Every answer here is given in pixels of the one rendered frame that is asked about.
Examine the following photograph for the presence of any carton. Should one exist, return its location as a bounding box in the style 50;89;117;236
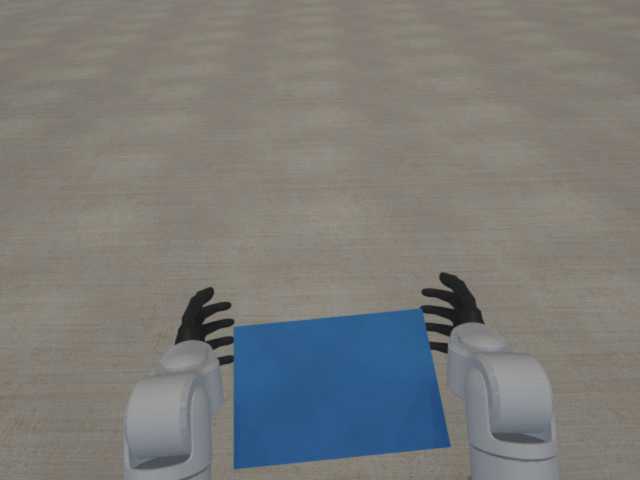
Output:
234;309;451;469

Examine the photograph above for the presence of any left robot forearm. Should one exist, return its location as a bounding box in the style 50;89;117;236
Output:
124;340;224;480

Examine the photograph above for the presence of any robot left hand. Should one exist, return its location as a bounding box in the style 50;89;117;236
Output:
175;287;234;366

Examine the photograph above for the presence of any robot right hand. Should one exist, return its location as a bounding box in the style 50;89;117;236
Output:
420;272;485;354

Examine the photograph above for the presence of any right robot forearm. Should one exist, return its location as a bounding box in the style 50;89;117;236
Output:
447;322;559;480

